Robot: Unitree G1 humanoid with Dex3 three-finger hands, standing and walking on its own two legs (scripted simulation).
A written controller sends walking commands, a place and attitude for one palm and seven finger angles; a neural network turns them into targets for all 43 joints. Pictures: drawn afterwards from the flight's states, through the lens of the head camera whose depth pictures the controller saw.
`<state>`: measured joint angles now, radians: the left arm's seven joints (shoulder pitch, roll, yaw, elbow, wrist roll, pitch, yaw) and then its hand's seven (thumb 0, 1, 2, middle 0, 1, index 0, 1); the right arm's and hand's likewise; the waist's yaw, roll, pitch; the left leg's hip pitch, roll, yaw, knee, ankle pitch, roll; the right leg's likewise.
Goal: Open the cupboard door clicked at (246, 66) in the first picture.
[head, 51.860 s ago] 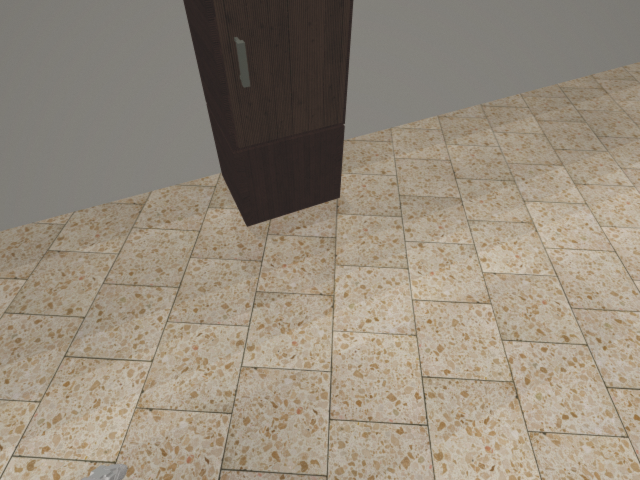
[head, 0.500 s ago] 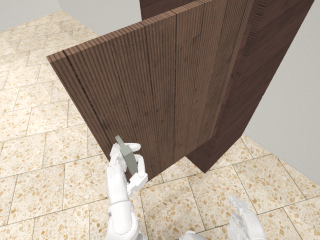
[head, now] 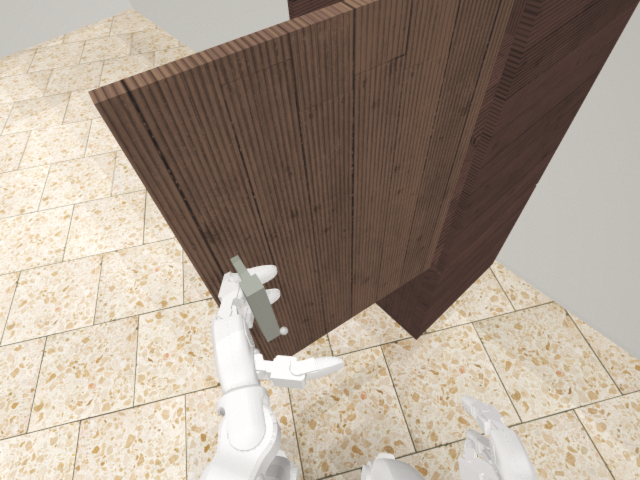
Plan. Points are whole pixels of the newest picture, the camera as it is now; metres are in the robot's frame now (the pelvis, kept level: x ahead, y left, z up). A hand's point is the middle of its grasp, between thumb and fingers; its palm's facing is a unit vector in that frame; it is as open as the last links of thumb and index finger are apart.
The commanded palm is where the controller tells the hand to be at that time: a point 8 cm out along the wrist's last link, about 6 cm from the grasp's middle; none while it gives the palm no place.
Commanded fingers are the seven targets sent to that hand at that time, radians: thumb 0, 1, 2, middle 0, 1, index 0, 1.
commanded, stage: open thumb and fingers to let go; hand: left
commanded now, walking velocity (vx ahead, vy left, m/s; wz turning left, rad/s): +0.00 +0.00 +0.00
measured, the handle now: (255, 299) +0.33 +0.09 +0.04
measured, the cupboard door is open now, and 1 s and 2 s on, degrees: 81 84 83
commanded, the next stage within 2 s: slide the hand sideways off the handle in 0.24 s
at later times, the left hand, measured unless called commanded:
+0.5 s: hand (273, 358) +0.26 +0.06 +0.04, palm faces -0.16 -0.99 -0.05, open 15.6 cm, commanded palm +0.24 +0.10 +0.04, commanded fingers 0.00 -0.50 0.30 -0.15 -0.30 -0.15 -0.30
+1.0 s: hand (250, 387) +0.22 +0.08 +0.04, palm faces -0.16 -0.99 +0.01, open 16.0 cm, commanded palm +0.20 +0.15 +0.04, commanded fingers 0.00 -0.50 0.30 -0.15 -0.30 -0.15 -0.30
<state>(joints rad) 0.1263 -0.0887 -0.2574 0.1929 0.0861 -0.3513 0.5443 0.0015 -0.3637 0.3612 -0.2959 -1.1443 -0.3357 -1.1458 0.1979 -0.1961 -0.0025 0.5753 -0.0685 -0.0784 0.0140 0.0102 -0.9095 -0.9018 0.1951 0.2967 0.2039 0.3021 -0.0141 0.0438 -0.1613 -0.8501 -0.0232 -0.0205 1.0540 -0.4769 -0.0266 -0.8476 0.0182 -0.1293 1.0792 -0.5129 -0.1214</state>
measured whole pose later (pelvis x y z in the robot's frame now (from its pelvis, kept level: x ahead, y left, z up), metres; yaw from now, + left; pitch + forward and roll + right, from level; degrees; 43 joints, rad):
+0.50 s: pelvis +0.00 +0.03 -0.01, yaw -1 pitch +15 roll +0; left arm 0.16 0.05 -0.29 0.12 0.02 -0.38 0.13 -0.01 -0.49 0.30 -0.30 -0.46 -0.23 -0.51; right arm 0.22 -0.22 0.01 0.50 -0.03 -0.08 0.03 0.01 -0.91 -0.90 0.20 0.30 0.21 0.30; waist 0.00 0.05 -0.15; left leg -0.87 -0.03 0.00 1.11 -0.50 0.02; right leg -0.86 0.01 -0.11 1.11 -0.52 -0.08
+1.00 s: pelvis +0.00 +0.05 -0.01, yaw -3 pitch +15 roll +0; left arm 0.40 0.04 -0.32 -0.09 0.04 -0.37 0.12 -0.01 -0.50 0.30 -0.19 -0.33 -0.21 -0.33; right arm 0.26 -0.20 0.03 0.39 -0.01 -0.02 0.03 0.01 -0.91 -0.90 0.20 0.30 0.21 0.30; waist -0.01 0.04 -0.15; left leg -0.88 -0.03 0.04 1.16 -0.54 0.05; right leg -0.87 0.01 -0.07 1.15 -0.54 -0.05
